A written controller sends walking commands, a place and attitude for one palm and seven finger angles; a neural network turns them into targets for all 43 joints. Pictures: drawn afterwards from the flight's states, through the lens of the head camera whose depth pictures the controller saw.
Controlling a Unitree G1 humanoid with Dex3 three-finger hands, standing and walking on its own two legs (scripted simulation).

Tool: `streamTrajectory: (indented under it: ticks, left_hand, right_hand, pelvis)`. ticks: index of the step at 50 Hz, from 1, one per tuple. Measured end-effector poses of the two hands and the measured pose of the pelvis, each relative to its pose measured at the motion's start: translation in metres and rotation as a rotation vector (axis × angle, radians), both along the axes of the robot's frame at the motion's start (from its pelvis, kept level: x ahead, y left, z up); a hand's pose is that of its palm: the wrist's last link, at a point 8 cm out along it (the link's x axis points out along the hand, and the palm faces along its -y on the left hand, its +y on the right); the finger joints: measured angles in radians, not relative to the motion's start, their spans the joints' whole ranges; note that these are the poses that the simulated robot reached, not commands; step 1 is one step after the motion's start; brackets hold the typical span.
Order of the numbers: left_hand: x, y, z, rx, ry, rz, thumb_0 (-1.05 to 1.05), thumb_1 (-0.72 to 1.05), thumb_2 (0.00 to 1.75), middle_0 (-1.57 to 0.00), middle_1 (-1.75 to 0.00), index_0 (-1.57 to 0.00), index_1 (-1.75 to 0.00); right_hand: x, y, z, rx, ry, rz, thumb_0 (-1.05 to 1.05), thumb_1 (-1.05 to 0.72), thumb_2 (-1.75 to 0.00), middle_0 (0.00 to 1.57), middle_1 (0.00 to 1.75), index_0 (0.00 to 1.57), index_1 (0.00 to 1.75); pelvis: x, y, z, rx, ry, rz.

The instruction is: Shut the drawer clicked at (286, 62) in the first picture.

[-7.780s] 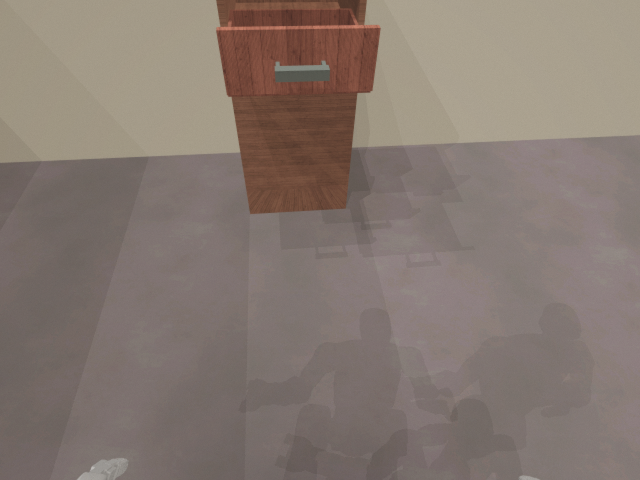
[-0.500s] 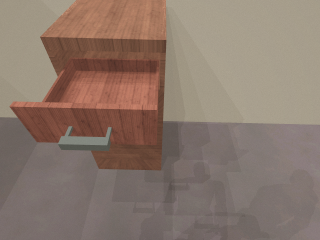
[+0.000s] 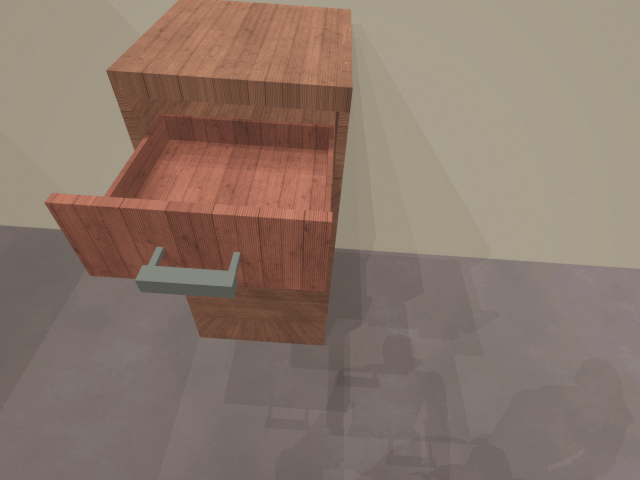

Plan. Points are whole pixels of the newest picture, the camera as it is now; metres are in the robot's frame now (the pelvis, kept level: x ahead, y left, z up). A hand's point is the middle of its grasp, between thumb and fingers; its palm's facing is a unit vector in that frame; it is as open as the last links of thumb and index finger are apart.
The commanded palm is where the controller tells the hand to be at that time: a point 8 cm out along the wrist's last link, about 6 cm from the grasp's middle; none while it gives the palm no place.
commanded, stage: shuffle to correct the standing spot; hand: left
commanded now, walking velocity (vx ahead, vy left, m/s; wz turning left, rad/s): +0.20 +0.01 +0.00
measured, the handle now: (192, 268) +0.38 +0.21 +0.04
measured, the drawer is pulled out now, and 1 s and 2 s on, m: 0.29 0.29 0.29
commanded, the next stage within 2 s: come to a stop and stand still in 0.24 s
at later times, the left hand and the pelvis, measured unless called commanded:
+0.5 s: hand out of the picture +0.06 +0.16 -0.19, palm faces +0.08 -0.98 -0.16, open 7.4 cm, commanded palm none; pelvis +0.08 +0.01 -0.01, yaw +1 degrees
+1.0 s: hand out of the picture +0.05 +0.21 -0.17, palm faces +0.03 -0.97 -0.25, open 7.4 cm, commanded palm none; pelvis +0.03 +0.02 -0.01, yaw +0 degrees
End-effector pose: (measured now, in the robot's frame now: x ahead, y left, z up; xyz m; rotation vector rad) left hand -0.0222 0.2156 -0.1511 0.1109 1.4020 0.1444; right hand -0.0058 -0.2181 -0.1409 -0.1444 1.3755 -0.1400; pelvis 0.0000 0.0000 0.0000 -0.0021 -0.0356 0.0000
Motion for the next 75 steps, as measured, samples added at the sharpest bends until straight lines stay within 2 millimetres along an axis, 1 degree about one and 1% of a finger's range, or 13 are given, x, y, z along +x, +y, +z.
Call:
streamTrajectory:
  ticks: [7, 13, 17, 21, 25, 28, 32, 37, 43, 52, 60, 68, 75]
  left_hand:
    - [-0.011, -0.004, -0.005, -0.016, 0.045, 0.04, 0.0, 0.91, 0.9, -0.2, -0.3, -0.19, -0.3]
    - [-0.006, -0.003, -0.01, -0.036, 0.099, 0.058, 0.0, 0.91, 0.9, -0.2, -0.3, -0.19, -0.3]
    - [0.014, -0.001, -0.009, -0.032, 0.108, 0.031, 0.0, 0.91, 0.9, -0.2, -0.3, -0.19, -0.3]
    - [0.05, -0.001, -0.007, -0.012, 0.045, 0.025, 0.0, 0.91, 0.9, -0.2, -0.3, -0.19, -0.3]
    - [0.077, -0.002, -0.006, 0.002, -0.037, 0.043, 0.0, 0.91, 0.9, -0.2, -0.3, -0.19, -0.3]
    - [0.085, 0.001, -0.01, -0.001, -0.035, 0.047, 0.0, 0.92, 0.9, -0.2, -0.3, -0.19, -0.3]
    - [0.09, 0.01, -0.009, 0.005, -0.026, 0.054, 0.01, 0.93, 0.9, -0.2, -0.3, -0.2, -0.3]
    - [0.089, 0.019, -0.002, 0.027, -0.036, 0.034, 0.01, 0.93, 0.9, -0.2, -0.3, -0.19, -0.3]
    - [0.079, 0.028, 0.003, 0.059, -0.059, -0.011, 0.0, 0.92, 0.9, -0.2, -0.3, -0.2, -0.3]
    - [0.066, 0.037, 0.017, 0.101, -0.115, -0.035, 0.0, 0.91, 0.9, -0.2, -0.3, -0.19, -0.3]
    - [0.045, 0.026, 0.017, 0.08, -0.073, -0.037, 0.0, 0.91, 0.9, -0.2, -0.3, -0.19, -0.3]
    - [0.032, 0.005, 0.01, 0.029, -0.004, -0.028, 0.0, 0.91, 0.9, -0.2, -0.3, -0.2, -0.3]
    - [0.038, -0.01, 0.007, -0.001, 0.023, -0.023, 0.0, 0.91, 0.9, -0.2, -0.3, -0.2, -0.3]
  right_hand:
    - [-0.002, 0.003, -0.004, 0.004, 0.05, -0.005, 0.0, -0.91, -0.9, 0.2, 0.3, 0.2, 0.3]
    - [0.011, 0.012, -0.004, -0.001, 0.062, -0.017, 0.0, -0.91, -0.9, 0.2, 0.3, 0.2, 0.3]
    - [0.02, 0.018, -0.006, 0.004, 0.058, -0.039, 0.0, -0.91, -0.9, 0.2, 0.3, 0.2, 0.3]
    - [0.025, 0.022, -0.012, 0.025, 0.082, -0.05, 0.0, -0.91, -0.9, 0.2, 0.3, 0.2, 0.3]
    - [0.044, 0.023, -0.013, 0.028, 0.097, -0.029, 0.0, -0.91, -0.9, 0.2, 0.3, 0.2, 0.3]
    - [0.067, 0.025, -0.012, 0.011, 0.053, -0.017, 0.0, -0.91, -0.9, 0.2, 0.3, 0.2, 0.3]
    - [0.082, 0.017, -0.006, -0.028, 0.018, -0.01, 0.02, -0.94, -0.9, 0.2, 0.3, 0.2, 0.3]
    - [0.093, 0.008, -0.001, -0.046, -0.03, -0.004, 0.02, -0.94, -0.9, 0.2, 0.3, 0.2, 0.3]
    - [0.099, 0.002, -0.002, -0.036, -0.121, 0.017, 0.01, -0.93, -0.9, 0.2, 0.3, 0.2, 0.3]
    - [0.084, 0.002, -0.007, 0.008, -0.186, 0.025, 0.0, -0.94, -0.9, 0.2, 0.3, 0.2, 0.3]
    - [0.038, -0.004, -0.008, 0.017, -0.068, 0.019, 0.0, -0.93, -0.9, 0.2, 0.3, 0.2, 0.3]
    - [-0.002, -0.003, -0.006, 0.023, 0.067, -0.017, 0.0, -0.92, -0.9, 0.2, 0.3, 0.2, 0.3]
    - [-0.002, 0.003, -0.004, 0.036, 0.105, -0.031, 0.0, -0.91, -0.9, 0.2, 0.3, 0.2, 0.3]
  pelvis:
    - [0.016, 0.0, -0.004, -0.006, 0.009, 0.006]
    - [0.038, 0.007, -0.008, -0.005, 0.021, 0.002]
    - [0.054, 0.008, -0.009, 0.0, 0.026, -0.015]
    - [0.067, 0.005, -0.01, -0.008, 0.02, -0.009]
    - [0.076, 0.005, -0.009, -0.011, 0.016, 0.019]
    - [0.077, 0.01, -0.01, -0.008, 0.003, 0.022]
    - [0.078, 0.015, -0.007, 0.006, 0.003, 0.01]
    - [0.067, 0.017, -0.004, 0.006, 0.014, 0.004]
    - [0.047, 0.018, -0.006, -0.012, 0.015, 0.002]
    - [0.025, 0.015, -0.006, 0.002, -0.011, -0.003]
    - [0.015, 0.006, -0.003, 0.009, 0.015, -0.004]
    - [0.021, -0.001, -0.001, 0.011, 0.026, -0.002]
    - [0.033, -0.005, 0.001, 0.011, 0.033, -0.004]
